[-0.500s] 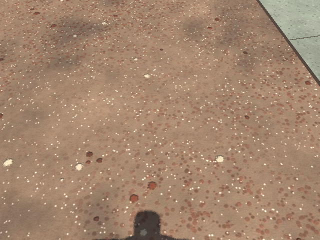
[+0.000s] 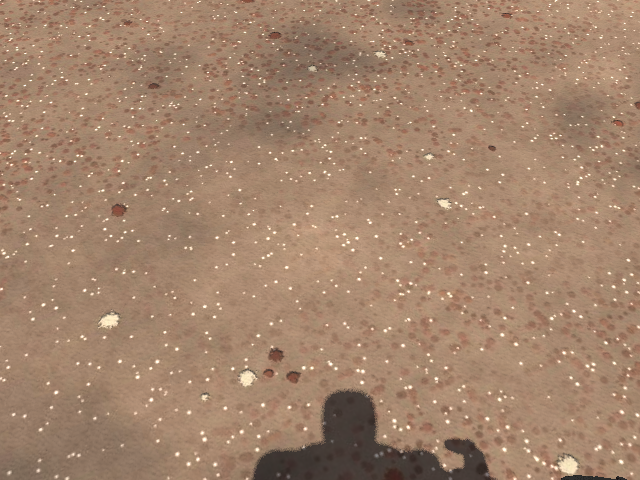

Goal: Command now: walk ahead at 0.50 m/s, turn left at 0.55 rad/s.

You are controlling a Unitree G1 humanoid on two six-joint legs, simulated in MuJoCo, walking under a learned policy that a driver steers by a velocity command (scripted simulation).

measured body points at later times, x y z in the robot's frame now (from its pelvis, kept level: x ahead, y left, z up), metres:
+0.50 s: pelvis +0.30 -0.02 +0.01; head +0.33 -0.02 +0.46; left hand +0.48 +0.24 -0.07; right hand +0.35 -0.30 -0.12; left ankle +0.10 +0.07 -0.69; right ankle +0.42 -0.11 -0.72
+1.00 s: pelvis +0.56 +0.04 +0.01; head +0.59 +0.05 +0.46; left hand +0.50 +0.32 -0.12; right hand +0.82 -0.15 -0.06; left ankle +0.66 +0.17 -0.72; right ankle +0.42 -0.11 -0.71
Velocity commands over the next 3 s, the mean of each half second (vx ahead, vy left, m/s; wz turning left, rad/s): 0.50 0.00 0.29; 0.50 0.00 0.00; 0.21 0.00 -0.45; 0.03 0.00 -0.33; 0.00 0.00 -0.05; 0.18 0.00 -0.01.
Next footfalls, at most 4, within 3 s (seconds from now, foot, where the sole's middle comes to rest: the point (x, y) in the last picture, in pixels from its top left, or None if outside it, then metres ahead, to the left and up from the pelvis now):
0.48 right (394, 469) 0.46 -0.11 -0.75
1.00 left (261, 354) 0.70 0.18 -0.75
1.48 right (373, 317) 0.80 -0.07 -0.75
1.88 left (268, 308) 0.82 0.17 -0.75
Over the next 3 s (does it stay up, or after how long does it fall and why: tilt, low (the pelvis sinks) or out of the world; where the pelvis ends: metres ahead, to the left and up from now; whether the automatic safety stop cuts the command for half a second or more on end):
stays up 0.84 0.00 0.02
